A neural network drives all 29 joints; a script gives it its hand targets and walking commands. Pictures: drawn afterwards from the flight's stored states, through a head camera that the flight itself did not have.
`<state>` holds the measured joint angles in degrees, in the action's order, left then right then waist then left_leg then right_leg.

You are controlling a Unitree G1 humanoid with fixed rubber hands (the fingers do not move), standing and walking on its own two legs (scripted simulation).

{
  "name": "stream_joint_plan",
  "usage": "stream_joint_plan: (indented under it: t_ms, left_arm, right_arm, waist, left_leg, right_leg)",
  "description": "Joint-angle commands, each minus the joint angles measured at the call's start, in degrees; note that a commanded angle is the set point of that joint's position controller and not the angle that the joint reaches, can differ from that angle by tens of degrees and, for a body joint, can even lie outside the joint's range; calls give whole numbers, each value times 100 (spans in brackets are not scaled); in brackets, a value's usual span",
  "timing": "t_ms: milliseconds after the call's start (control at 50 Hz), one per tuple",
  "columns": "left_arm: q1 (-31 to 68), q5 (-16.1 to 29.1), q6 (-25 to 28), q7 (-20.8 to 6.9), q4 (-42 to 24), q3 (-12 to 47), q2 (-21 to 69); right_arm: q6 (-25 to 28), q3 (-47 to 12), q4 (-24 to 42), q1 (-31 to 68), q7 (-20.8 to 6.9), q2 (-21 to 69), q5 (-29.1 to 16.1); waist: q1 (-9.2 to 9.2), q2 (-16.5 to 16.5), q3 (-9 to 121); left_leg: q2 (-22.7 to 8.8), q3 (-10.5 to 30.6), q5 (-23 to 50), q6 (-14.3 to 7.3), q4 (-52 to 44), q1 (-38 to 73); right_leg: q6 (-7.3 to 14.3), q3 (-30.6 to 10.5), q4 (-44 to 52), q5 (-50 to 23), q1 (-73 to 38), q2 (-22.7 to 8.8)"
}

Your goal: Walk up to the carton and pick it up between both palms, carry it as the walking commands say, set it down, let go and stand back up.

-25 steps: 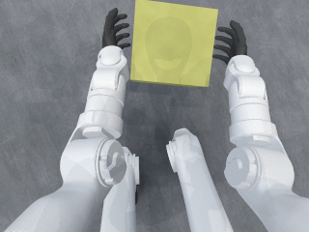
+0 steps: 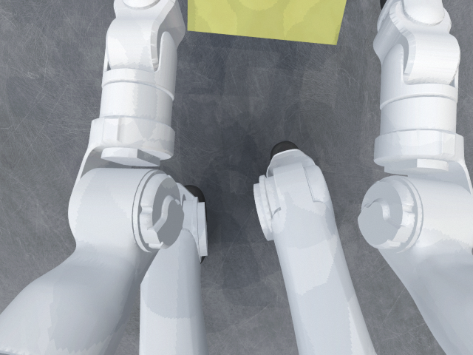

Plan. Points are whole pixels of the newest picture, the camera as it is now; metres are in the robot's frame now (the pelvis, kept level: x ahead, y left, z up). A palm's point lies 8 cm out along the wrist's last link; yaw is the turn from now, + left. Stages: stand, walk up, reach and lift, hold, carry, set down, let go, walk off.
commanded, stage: set down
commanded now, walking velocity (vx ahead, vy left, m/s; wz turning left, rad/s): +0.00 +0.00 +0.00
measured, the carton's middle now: out of the picture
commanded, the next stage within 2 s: none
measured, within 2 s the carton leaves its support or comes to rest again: rests again in 1.82 s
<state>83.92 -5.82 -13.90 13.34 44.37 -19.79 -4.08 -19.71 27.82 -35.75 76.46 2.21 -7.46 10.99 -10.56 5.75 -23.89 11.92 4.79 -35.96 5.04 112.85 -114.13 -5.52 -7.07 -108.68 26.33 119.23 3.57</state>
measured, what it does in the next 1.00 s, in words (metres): lowers itself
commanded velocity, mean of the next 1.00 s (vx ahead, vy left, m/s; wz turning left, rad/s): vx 0.00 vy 0.00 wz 0.00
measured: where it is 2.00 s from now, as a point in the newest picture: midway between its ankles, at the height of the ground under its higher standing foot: (245, 218)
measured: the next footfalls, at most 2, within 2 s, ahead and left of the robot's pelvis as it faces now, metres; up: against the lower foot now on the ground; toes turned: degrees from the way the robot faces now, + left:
none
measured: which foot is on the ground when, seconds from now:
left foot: down 0.00-1.00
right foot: down 0.00-1.00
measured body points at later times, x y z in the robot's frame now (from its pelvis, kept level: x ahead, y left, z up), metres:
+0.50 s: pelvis +0.00 -0.01 -0.05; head +0.36 -0.08 +0.21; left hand +0.58 -0.01 -0.21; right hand +0.50 -0.30 -0.22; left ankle +0.10 +0.12 -0.41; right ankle +0.14 -0.15 -0.41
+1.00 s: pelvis +0.01 +0.01 -0.06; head +0.40 -0.04 +0.16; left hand +0.60 +0.01 -0.25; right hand +0.51 -0.27 -0.26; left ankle +0.09 +0.12 -0.41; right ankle +0.14 -0.15 -0.41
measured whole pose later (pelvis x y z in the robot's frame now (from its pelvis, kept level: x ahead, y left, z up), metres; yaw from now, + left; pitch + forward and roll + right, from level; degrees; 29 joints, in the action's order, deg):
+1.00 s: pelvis +0.01 +0.01 -0.06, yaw +2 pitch +39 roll -2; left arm 92.0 5.9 -12.2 11.1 62.1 -6.4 -11.2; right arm -14.2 28.6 -54.2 81.4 -2.4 -15.4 6.7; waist -11.2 7.5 -24.2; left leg 13.5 4.2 -38.6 3.7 125.0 -124.8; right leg -5.4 -4.8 -120.3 32.0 126.9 -1.0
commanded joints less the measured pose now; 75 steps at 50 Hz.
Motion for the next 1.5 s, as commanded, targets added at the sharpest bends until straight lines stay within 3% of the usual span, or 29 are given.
stream_joint_plan:
  t_ms: [0,20,60,80,180,220,280,300,320,340,360,380,440,460,480,540,560,600,740,800,880,920,980,1060,1100,1120,1200,1440,1480]
  left_arm:
    - [3382,678,-126,-1497,148,2692,5090]
    - [3161,496,-174,-1568,269,2445,5229]
    - [3594,894,-188,-1500,-249,2893,5222]
    - [4248,1387,-96,-1486,-1163,3421,5343]
    - [4261,1171,-165,-1552,-192,2869,4674]
    - [3783,734,-252,-1606,706,2190,4626]
    - [3566,445,-222,-1829,1461,1628,4436]
    - [3709,612,-151,-1906,1305,1512,4541]
    - [4018,800,-56,-1959,772,1828,4614]
    - [3546,463,-143,-1981,2014,1342,4209]
    - [3325,261,-124,-2031,1870,1231,4091]
    - [3064,203,-105,-2068,2100,1108,4234]
    - [3461,170,-28,-2008,1754,1314,4425]
    - [3543,319,113,-1961,1324,1318,4211]
    - [3650,452,151,-1917,1331,1495,4230]
    - [3931,666,359,-1763,689,1941,4013]
    - [4227,982,340,-1693,299,2339,4366]
    - [4020,893,412,-1640,228,2297,4274]
    - [4297,1265,286,-1653,485,2901,4228]
    - [3604,1244,216,-1774,693,2916,4712]
    - [4198,1761,409,-1671,323,3088,4817]
    - [4128,1640,466,-1646,416,2929,4571]
    - [3862,1603,443,-1639,892,2681,4472]
    - [3245,977,325,-1606,1613,2122,4435]
    - [3744,1114,380,-1635,1170,2308,4450]
    - [3715,1093,455,-1620,1050,2103,4234]
    - [3213,752,339,-1619,1816,1945,3923]
    - [3298,896,494,-1839,1310,2260,3919]
    - [3782,1124,501,-1777,1401,2350,3656]
  right_arm:
    - [437,-2854,862,4527,-1422,3710,-1131]
    - [409,-2822,562,4327,-1400,3941,-1081]
    - [380,-3317,1011,4471,-1315,3899,-1335]
    - [361,-3360,1304,4666,-1278,3948,-1530]
    - [276,-3305,838,5306,-1268,3842,-1619]
    - [258,-3018,163,5054,-1318,3915,-1505]
    - [334,-2462,-373,4862,-1307,3692,-1093]
    - [313,-2394,-591,4756,-1303,3746,-1006]
    - [352,-2525,-495,4581,-1318,3719,-1135]
    - [295,-1996,-1369,4356,-1387,3573,-863]
    - [337,-1756,-1263,4092,-1410,3343,-830]
    - [305,-1629,-1836,3662,-1442,3607,-630]
    - [467,-1017,-1665,3580,-1501,3043,-352]
    - [515,-983,-1487,3706,-1509,3157,-544]
    - [576,-875,-1550,3718,-1498,2946,-524]
    - [744,-1476,-1088,4336,-1577,2870,-1033]
    - [846,-1624,-387,4722,-1536,3014,-1251]
    - [876,-1746,-512,4702,-1534,2822,-1277]
    - [741,-2028,-664,4510,-1699,2853,-1298]
    - [753,-1704,-896,3949,-1737,2671,-1124]
    - [749,-1658,-1275,3626,-1709,2643,-1040]
    - [770,-1389,-1170,3780,-1742,2778,-1021]
    - [824,-1491,-848,4046,-1735,2575,-1036]
    - [772,-1336,-1489,3762,-1892,2458,-893]
    - [862,-1579,-958,4172,-1877,2380,-1002]
    - [824,-1514,-1118,4296,-1893,2468,-1036]
    - [788,-1219,-1326,4044,-1874,2445,-1048]
    - [971,-1064,-1451,3226,-1570,2234,-540]
    - [986,-1124,-1391,3941,-1581,2056,-667]
  waist:
    - [-640,241,10781]
    - [-476,178,10518]
    - [-785,-232,11780]
    - [-1212,-177,12271]
    - [-548,-445,10499]
    - [-236,-133,9287]
    - [-402,-181,8128]
    - [-624,-624,8168]
    - [-486,-183,8352]
    - [-651,-355,7187]
    - [-433,197,6368]
    - [-588,-377,5960]
    - [-1012,590,5604]
    - [-810,541,5744]
    - [-1080,563,6145]
    - [-684,423,6885]
    - [-1025,598,8060]
    - [-781,656,7794]
    - [-1211,627,7807]
    - [-1385,1160,7420]
    - [-1601,734,7347]
    - [-1551,925,7324]
    - [-1311,378,7017]
    - [-935,933,6076]
    - [-1111,727,6509]
    - [-888,476,6208]
    - [-890,715,5844]
    - [-1334,815,6191]
    - [-1186,899,5928]
  left_leg:
    - [307,-837,1648,-305,-666,2382]
    - [345,-960,1346,-398,-572,2205]
    - [215,-763,1964,-421,-360,3191]
    - [271,-759,2268,-318,-244,3217]
    - [230,-854,1496,-439,-194,2184]
    - [160,-1042,838,-482,-280,1731]
    - [214,-1081,659,-503,-134,757]
    - [164,-912,497,-588,-165,581]
    - [133,-1156,759,-464,-135,762]
    - [89,-892,202,-557,-239,46]
    - [93,-1008,245,-493,-147,-176]
    - [138,-1036,237,-523,-171,-242]
    - [56,-871,533,-374,-188,-44]
    - [113,-934,818,-366,-174,138]
    - [52,-732,819,-372,-204,180]
    - [-1,-922,1665,-267,-122,399]
    - [120,-873,1984,-366,26,1139]
    - [143,-964,1987,-308,41,992]
    - [44,-798,1997,-327,364,1453]
    - [44,-716,1963,-275,200,1410]
    - [68,-626,2273,-182,346,1495]
    - [108,-533,2577,-210,369,1604]
    - [186,-460,2354,-278,308,1242]
    - [28,-617,2076,-225,248,1199]
    - [-34,-531,2118,-269,304,1085]
    - [45,-609,1923,-313,201,648]
    - [100,-682,1781,-415,185,734]
    - [106,-716,1684,-307,300,386]
    - [-6,-447,1791,-292,392,311]
  right_leg:
    - [194,1538,206,-2761,-4996,200]
    - [239,1318,420,-2299,-5042,199]
    - [156,1549,142,-2799,-5579,174]
    - [215,1533,6,-3517,-6217,230]
    - [143,1555,-120,-2666,-5534,157]
    - [294,1248,135,-1759,-4873,167]
    - [237,1177,220,-1435,-4413,197]
    - [244,1372,48,-1315,-4369,184]
    - [316,1206,83,-1717,-4755,133]
    - [303,1354,-107,-1149,-3779,143]
    - [397,1192,-95,-995,-3196,162]
    - [399,1357,53,-867,-3202,238]
    - [576,1120,39,-1423,-2614,143]
    - [569,1085,42,-1652,-2561,84]
    - [577,1223,-211,-1732,-2662,91]
    - [526,1060,-271,-2614,-3193,-4]
    - [452,1101,-343,-2880,-3425,-19]
    - [460,1068,-323,-2931,-3494,-14]
    - [447,1156,-537,-2728,-3295,34]
    - [549,1199,-527,-2603,-2886,-11]
    - [603,1261,-581,-2788,-2639,-26]
    - [570,1176,-637,-3052,-2613,-45]
    - [498,1305,-686,-2788,-2456,-65]
    - [592,1299,-651,-2078,-1266,-46]
    - [577,1158,-699,-2454,-1831,-58]
    - [572,1117,-571,-2351,-2062,-108]
    - [546,1214,-710,-2086,-1492,-43]
    - [606,1012,-519,-2426,-2316,-4]
    - [595,1057,-683,-2369,-1808,-147]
